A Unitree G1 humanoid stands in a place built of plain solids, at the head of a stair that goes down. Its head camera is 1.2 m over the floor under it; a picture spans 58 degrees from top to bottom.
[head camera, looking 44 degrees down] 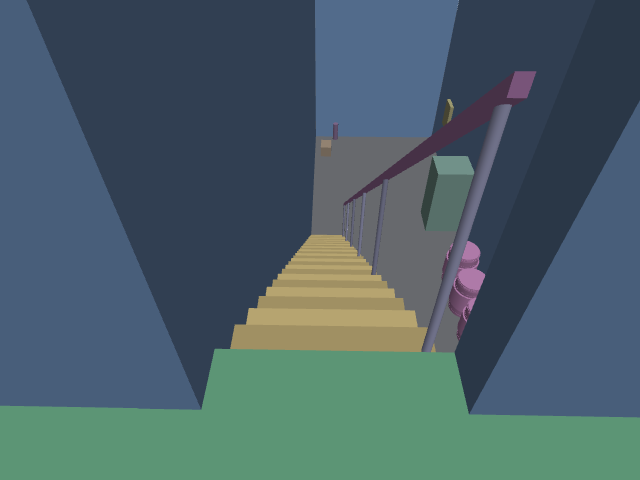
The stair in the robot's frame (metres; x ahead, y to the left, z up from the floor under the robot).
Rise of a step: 0.20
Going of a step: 0.23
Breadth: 0.76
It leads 1 degrees to the right of straight ahead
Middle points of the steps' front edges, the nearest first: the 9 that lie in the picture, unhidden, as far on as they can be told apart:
0.74 -0.04 0.00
0.97 -0.05 -0.20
1.20 -0.05 -0.39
1.42 -0.06 -0.59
1.65 -0.06 -0.79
1.88 -0.07 -0.99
2.11 -0.07 -1.18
2.33 -0.07 -1.38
2.56 -0.08 -1.58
